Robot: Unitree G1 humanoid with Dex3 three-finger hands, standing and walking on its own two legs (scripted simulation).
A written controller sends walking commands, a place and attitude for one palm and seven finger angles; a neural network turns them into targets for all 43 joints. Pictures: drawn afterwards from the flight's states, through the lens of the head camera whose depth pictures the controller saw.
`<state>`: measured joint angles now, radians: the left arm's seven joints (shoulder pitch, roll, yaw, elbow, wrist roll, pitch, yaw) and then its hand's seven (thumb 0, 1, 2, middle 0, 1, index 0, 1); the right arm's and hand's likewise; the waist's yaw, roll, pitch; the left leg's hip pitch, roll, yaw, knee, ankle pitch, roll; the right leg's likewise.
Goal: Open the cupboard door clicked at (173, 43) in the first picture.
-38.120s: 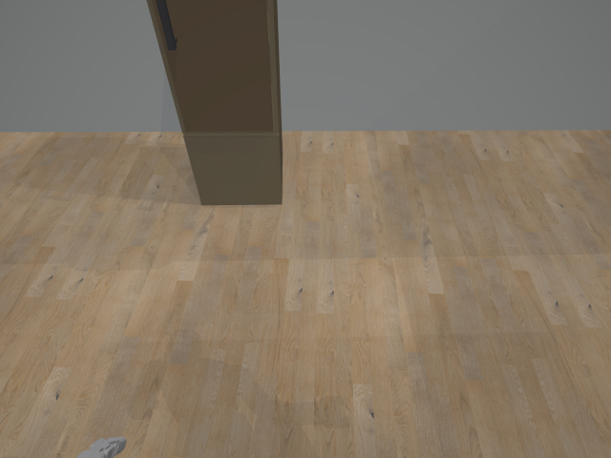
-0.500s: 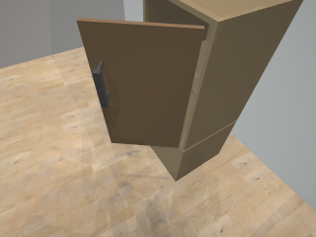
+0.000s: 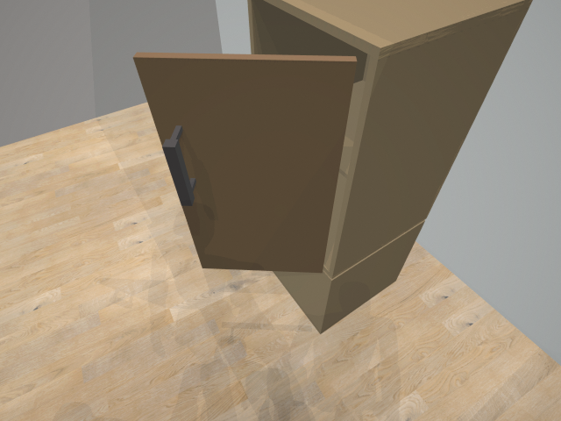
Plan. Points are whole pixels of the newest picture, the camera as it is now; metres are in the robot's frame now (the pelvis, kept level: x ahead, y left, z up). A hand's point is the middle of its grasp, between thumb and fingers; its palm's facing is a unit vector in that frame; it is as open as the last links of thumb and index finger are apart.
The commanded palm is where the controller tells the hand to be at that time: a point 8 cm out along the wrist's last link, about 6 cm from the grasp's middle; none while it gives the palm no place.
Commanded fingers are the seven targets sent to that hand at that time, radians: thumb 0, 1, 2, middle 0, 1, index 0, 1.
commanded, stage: look again from close up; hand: left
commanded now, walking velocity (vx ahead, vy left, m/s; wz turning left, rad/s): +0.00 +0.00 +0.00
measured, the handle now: (182, 167) +0.53 +0.21 +0.06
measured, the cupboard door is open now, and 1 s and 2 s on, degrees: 53 53 53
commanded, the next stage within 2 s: raise the hand with hooked fingers in 0.42 s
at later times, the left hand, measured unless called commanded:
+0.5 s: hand out of the picture +0.02 +0.16 -0.17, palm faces +0.01 -0.99 -0.17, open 7.3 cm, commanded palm none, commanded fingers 0.00 0.90 0.90 -0.20 -0.30 -0.20 -0.30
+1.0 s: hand (161, 409) +0.15 +0.18 -0.05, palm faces +0.11 -0.99 -0.02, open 8.9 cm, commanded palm +0.16 +0.23 -0.02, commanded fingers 0.00 0.32 0.65 -0.24 -0.68 -0.24 -0.68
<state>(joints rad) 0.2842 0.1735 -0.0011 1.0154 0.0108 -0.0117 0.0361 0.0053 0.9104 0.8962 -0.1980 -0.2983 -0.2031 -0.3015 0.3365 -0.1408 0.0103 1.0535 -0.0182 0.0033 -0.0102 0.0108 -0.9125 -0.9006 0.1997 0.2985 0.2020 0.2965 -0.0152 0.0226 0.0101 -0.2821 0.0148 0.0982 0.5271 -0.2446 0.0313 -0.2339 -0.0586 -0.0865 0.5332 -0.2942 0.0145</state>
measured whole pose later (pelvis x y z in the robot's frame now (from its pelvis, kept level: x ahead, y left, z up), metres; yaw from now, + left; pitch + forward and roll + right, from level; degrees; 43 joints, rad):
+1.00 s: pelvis -0.01 -0.04 -0.06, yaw +1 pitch +10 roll +0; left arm 0.49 0.21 0.22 0.15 -0.27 -0.48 -0.32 0.01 0.54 0.74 -0.23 -0.53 -0.24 -0.54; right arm 0.15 -0.26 -0.07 0.53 0.03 -0.22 -0.03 0.01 -0.90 -0.90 0.20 0.30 0.20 0.30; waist 0.02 -0.04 -0.09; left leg -0.75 0.07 0.03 1.02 -0.44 -0.02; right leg -0.68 -0.04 -0.13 1.03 -0.52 -0.04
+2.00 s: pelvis +0.00 +0.00 -0.02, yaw +1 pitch +6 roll -2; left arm 0.02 0.39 0.38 0.26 -0.34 -0.17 -0.45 -0.01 -0.48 0.30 -0.30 -1.19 -0.30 -1.19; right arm 0.25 -0.26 0.06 0.56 0.05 -0.22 -0.09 0.01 -0.90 -0.90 0.20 0.30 0.21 0.30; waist 0.02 0.03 -0.04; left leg -0.52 0.04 0.06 0.79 -0.36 0.03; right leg -0.43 -0.04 -0.11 0.73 -0.39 0.01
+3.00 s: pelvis +0.00 -0.03 -0.02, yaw +1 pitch +5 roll -1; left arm -0.25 0.47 0.45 0.61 -0.33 -0.21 -0.53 -0.01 -0.50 0.30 -0.30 -1.20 -0.31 -1.20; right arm 0.27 -0.29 0.04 0.62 0.07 -0.18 -0.12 0.01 -0.90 -0.90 0.20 0.30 0.21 0.30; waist -0.02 0.03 -0.03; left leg -0.50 0.06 0.05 0.73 -0.32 -0.01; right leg -0.43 -0.02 -0.12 0.71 -0.37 -0.02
